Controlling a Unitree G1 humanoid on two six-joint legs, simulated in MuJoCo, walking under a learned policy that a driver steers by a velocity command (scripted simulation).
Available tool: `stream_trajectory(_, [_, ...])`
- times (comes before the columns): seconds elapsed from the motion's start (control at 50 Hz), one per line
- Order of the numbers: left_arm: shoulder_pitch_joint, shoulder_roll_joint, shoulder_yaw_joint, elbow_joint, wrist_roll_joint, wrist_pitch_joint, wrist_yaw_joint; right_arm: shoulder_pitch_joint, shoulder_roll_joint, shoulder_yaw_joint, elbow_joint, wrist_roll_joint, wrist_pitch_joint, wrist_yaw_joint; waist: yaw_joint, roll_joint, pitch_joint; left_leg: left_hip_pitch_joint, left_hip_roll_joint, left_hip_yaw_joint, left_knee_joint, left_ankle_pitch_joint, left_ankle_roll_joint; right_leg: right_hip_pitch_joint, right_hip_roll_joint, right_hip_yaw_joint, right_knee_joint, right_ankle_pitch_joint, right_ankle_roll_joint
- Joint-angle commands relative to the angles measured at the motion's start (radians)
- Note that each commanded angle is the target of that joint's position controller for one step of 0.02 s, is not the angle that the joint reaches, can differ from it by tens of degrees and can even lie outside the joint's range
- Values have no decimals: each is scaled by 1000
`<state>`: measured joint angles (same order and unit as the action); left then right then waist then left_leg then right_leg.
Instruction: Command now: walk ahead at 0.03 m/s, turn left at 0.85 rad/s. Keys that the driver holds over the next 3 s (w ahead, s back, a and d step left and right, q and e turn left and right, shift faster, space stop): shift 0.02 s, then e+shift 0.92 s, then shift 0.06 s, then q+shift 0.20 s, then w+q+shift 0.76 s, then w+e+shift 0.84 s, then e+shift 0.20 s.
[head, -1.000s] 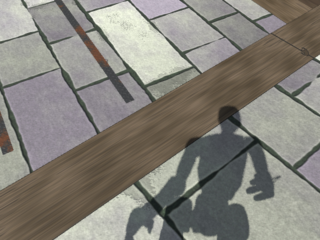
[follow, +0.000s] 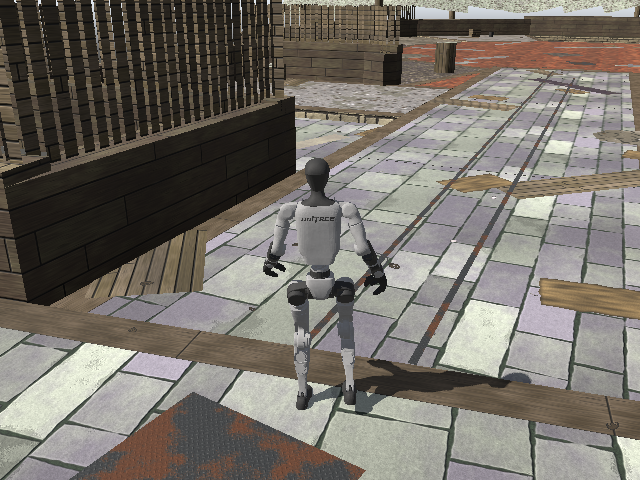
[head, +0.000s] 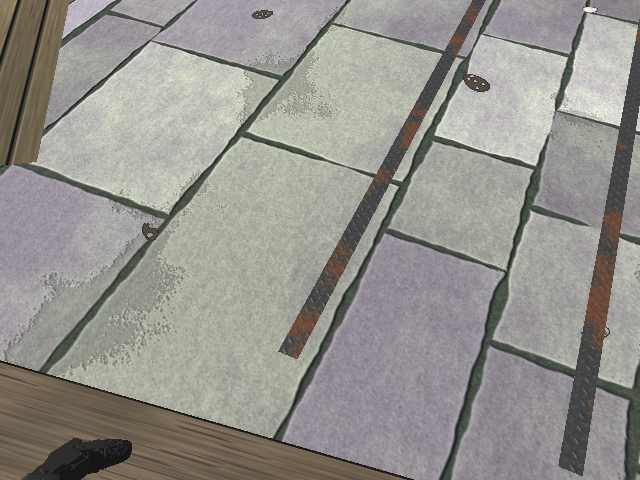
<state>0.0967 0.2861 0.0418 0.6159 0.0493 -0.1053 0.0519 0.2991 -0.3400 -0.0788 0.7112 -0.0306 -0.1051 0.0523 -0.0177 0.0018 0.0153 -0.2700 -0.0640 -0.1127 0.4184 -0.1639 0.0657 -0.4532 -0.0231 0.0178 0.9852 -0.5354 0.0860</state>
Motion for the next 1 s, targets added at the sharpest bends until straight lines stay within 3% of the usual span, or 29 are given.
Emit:
stream_trajectory(0.02, [134, 110, 29, -3, -11, 18, -14, -171, -157, -30, -144, -6, -7, -1, 105, 66, -108, -44, 224, -242, -118, 396, 210, 95, 1, 26, -72, 140, 1])
stream_trajectory(0.06, [174, 96, 19, 47, -23, 42, -48, -173, -170, -34, -169, -7, -10, 5, 65, 64, -96, -96, 239, -218, -95, 316, 186, 160, -9, -2, -139, 213, 5])
stream_trajectory(0.1, [129, 81, 7, 50, -24, 49, -75, -110, -143, -20, -157, 10, -3, 9, 8, 55, -84, -72, 272, -243, -48, 216, 170, 143, -41, 5, -224, 250, 8])
stream_trajectory(0.14, [137, 40, -10, 75, -46, 35, -107, -173, -40, 36, -152, 46, 14, 34, 44, 1, -89, -134, 223, -209, 49, 68, 88, 256, -64, -8, -419, 426, 14])
stream_trajectory(0.16, [116, 27, -16, 75, -66, 26, -122, -143, 17, 64, -134, 63, 24, 52, 42, -15, -88, -143, 159, -191, 66, 14, 30, 295, -40, -22, -512, 552, -8])
stream_trajectory(0.18, [104, 47, -16, 42, -80, 10, -128, -76, 35, 74, -123, 68, 33, 62, 16, -9, -134, -97, 84, -146, 94, -60, -55, 319, -70, 17, -511, 777, -66])
stream_trajectory(0.2, [-58, 201, 10, -18, -70, -7, -132, 79, -57, 34, -131, 49, 41, 49, -141, -87, -142, 51, 21, -35, 109, -168, -103, 134, -137, 153, -551, 749, -232])
stream_trajectory(0.22, [-66, 265, 53, -19, -20, -5, -125, 23, -173, -2, -144, 27, 52, 10, -102, -40, -119, 101, 6, 26, 151, -141, -100, 39, -122, 187, -569, 587, -292])
stream_trajectory(0.24, [-30, 295, 74, -6, -16, -12, -119, -42, -192, -14, -168, 11, 61, -19, -79, -53, -98, 107, 5, 43, 173, -153, -79, 12, -123, 229, -615, 518, -314])
stream_trajectory(0.28, [24, 247, 77, 2, -34, -23, -115, -79, -160, -7, -175, 5, 65, -74, -36, -89, -80, 32, 11, 55, 192, -171, -65, 131, -170, 340, -637, 579, -374])
stream_trajectory(0.32, [123, 207, 74, 23, -38, -29, -103, -122, -102, 10, -193, 19, 65, -96, 22, -126, -88, -49, 12, 57, 257, -224, -70, 252, -241, 448, -634, 656, -440])
stream_trajectory(0.34, [147, 201, 73, 28, -32, -30, -97, -141, -85, 14, -202, 14, 65, -101, 36, -138, -83, -66, 10, 57, 295, -291, -72, 271, -247, 463, -641, 674, -445])
stream_trajectory(0.4, [131, 176, 67, 32, -20, -24, -84, -118, -57, 16, -191, -11, 60, -103, 22, -127, -74, -60, 17, 57, 213, -331, -79, 308, -200, 443, -641, 712, -390])
stream_trajectory(0.44, [34, 182, 64, 11, -20, 8, -93, -29, -58, 10, -150, 13, 54, -88, -25, -108, -74, 111, -8, 94, -50, -99, -49, 235, -136, 402, -615, 662, -344])
stream_trajectory(0.46, [43, 165, 55, 15, -12, 31, -102, -2, -85, -2, -144, 29, 46, -78, -24, -100, -82, 222, 17, 95, -125, 75, 9, 171, -101, 380, -596, 583, -308])
stream_trajectory(0.48, [90, 114, 35, 22, -1, 49, -108, 36, -140, -24, -153, 31, 33, -75, -24, -28, -114, 382, 139, 21, -139, 331, 133, 41, -28, 321, -503, 390, -226])
stream_trajectory(0.5, [124, 37, 8, -20, 7, 44, -118, 59, -238, -56, -186, 10, 18, -88, -21, 184, -122, 519, 485, -352, -167, 635, 437, -211, 125, 151, -309, 95, -86])
stream_trajectory(0.52, [121, 99, 24, 16, 18, 40, -120, 15, -185, -40, -178, -31, 13, -88, -3, 63, -63, 441, 575, -315, -222, 655, 424, -247, 11, 136, -86, -23, -52])
stream_trajectory(0.54, [150, 153, 49, 54, 8, 39, -104, -63, -126, -25, -197, -17, 8, -85, 32, 17, -46, 364, 485, -178, -228, 574, 332, -172, 8, 99, 23, 9, -47])
stream_trajectory(0.56, [160, 187, 65, 70, 14, 38, -90, -162, -84, -7, -221, -8, 5, -82, 74, 52, -27, 290, 396, -59, -236, 517, 246, -137, 14, 64, 89, 60, -39])
stream_trajectory(0.58, [152, 168, 63, 68, 28, 39, -86, -191, -70, 4, -226, 0, 0, -85, 84, 89, -36, 263, 336, 37, -227, 544, 199, -110, 19, 47, 107, 131, -32])
stream_trajectory(0.6, [134, 131, 46, 65, 35, 41, -99, -192, -91, -2, -234, -6, 0, -96, 77, 88, -45, 238, 316, 98, -214, 601, 181, -73, 21, 9, 148, 161, -21])
stream_trajectory(0.64, [103, 77, 23, 55, -2, 51, -141, -137, -149, -23, -229, -20, 5, -113, 35, 67, -48, 275, 288, 183, -209, 607, 174, -72, 6, -26, 77, 220, 3])
stream_trajectory(0.66, [79, 67, 15, 48, -18, 56, -159, -94, -165, -31, -220, -24, 9, -116, 8, 67, -39, 315, 303, 200, -208, 617, 185, -93, -11, -29, 20, 229, 10])
stream_trajectory(0.72, [41, 72, 9, 31, -24, 77, -184, 20, -189, -50, -181, -39, 27, -108, -37, 67, -13, 431, 400, 203, -206, 669, 229, -136, -66, -26, -138, 212, 3])
stream_trajectory(0.8, [52, 98, 16, 32, -12, 95, -190, -3, -197, -63, -185, -52, 28, -100, -23, 98, -3, 426, 435, 265, -217, 662, 235, -39, -67, -66, -237, 214, -31])
stream_trajectory(0.92, [29, 105, 31, 36, -34, 99, -204, -28, -218, -79, -191, -62, 32, -128, -14, 120, 0, 459, 448, 371, -176, 610, 162, 74, -35, -87, -373, 216, -53])
stream_trajectory(0.96, [28, 123, 44, 41, -44, 87, -200, -31, -214, -75, -181, -51, 44, -134, 4, 110, 0, 449, 434, 398, -121, 577, 115, 135, -2, -96, -495, 295, -79])
stream_trajectory(1.0, [89, 180, 76, 61, -49, 62, -163, -14, -178, -56, -154, -24, 58, -107, 65, 46, -66, 340, 347, 424, 34, 495, 17, 360, 58, -103, -686, 686, -176])
